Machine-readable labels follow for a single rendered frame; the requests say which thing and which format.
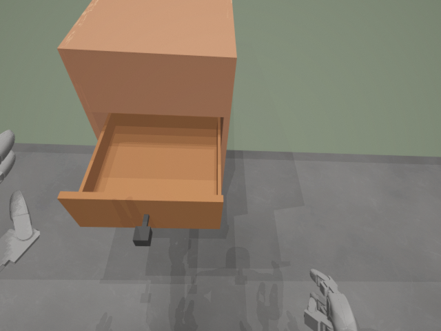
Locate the drawer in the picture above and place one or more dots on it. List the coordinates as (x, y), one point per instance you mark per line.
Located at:
(166, 166)

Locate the robot left hand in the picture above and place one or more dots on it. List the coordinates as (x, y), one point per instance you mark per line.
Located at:
(14, 243)

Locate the handle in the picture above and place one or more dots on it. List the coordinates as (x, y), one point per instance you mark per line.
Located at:
(143, 234)

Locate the robot right hand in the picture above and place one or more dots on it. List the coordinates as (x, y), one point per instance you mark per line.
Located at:
(333, 314)

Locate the cabinet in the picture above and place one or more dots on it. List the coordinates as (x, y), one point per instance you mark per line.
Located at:
(168, 57)

